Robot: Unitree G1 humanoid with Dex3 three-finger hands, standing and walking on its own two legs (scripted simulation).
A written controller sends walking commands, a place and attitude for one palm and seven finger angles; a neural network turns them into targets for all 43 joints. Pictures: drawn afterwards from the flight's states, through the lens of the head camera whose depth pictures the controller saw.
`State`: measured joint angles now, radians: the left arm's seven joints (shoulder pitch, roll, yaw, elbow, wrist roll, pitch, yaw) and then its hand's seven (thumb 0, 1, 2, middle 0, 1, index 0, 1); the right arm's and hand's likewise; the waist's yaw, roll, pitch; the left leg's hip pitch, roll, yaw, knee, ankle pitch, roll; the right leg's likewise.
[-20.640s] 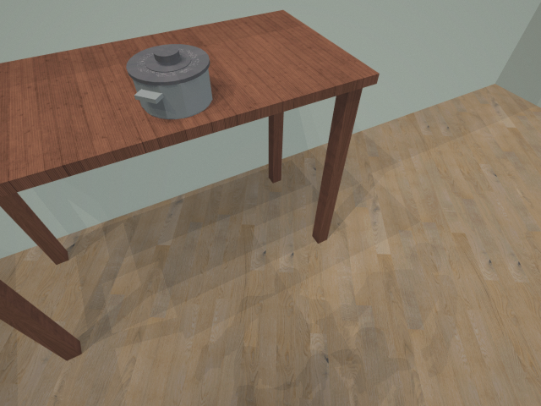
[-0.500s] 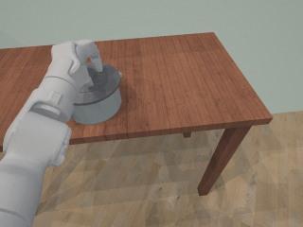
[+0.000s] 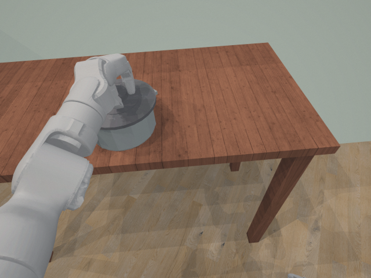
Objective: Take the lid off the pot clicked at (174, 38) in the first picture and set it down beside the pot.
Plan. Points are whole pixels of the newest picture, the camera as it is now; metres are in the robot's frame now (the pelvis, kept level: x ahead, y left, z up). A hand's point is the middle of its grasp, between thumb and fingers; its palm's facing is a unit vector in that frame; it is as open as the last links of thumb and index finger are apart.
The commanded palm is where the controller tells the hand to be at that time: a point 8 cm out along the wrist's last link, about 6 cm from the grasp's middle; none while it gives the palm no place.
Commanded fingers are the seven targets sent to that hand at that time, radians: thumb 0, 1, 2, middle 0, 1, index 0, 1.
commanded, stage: close the fingers and squeeze the knob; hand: left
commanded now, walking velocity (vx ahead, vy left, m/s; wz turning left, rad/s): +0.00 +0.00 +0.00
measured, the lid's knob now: (115, 94) +0.49 +0.15 +0.16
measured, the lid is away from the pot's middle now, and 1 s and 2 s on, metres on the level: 0.01 0.01 0.02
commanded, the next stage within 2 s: lift the lid straight up in 0.32 s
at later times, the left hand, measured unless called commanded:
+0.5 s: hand (114, 92) +0.46 +0.14 +0.18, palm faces -0.38 -0.11 -0.92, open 7.7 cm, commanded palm +0.46 +0.15 +0.25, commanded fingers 0.00 0.56 1.02 -0.70 -1.04 -0.87 -1.11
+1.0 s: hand (108, 77) +0.47 +0.15 +0.22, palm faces -0.32 -0.13 -0.94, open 7.6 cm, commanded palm +0.46 +0.16 +0.29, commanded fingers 0.00 0.57 1.02 -0.70 -1.04 -0.88 -1.12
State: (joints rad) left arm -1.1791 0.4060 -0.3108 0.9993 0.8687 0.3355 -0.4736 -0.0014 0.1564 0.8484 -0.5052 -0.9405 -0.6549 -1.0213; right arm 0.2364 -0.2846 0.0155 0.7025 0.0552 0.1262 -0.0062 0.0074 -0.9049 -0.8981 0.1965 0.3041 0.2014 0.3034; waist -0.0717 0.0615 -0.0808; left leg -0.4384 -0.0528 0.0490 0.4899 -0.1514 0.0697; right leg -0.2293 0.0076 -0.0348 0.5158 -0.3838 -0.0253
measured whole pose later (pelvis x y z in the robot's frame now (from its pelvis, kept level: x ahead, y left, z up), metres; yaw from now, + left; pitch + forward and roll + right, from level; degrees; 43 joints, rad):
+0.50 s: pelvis +0.00 +0.00 +0.00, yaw +0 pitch +6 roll +0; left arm -1.21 0.41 -0.32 1.06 0.87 0.34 -0.48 0.02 0.15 0.84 -0.51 -0.95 -0.69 -1.03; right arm 0.26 -0.29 0.02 0.72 0.05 0.12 -0.02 0.01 -0.90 -0.90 0.20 0.30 0.20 0.30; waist -0.08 0.06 -0.08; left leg -0.44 -0.05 0.04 0.49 -0.15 0.06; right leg -0.23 0.01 -0.04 0.51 -0.38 -0.03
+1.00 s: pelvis +0.00 -0.01 +0.00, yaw +0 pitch +6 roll +1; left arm -1.27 0.44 -0.30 1.05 0.88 0.36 -0.51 0.04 0.15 0.83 -0.51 -0.93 -0.70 -1.03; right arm 0.22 -0.28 0.02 0.72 0.05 0.08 -0.02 0.01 -0.90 -0.90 0.20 0.30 0.20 0.30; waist -0.07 0.06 -0.09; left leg -0.43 -0.05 0.05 0.48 -0.15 0.06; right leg -0.22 0.01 -0.03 0.51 -0.38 -0.03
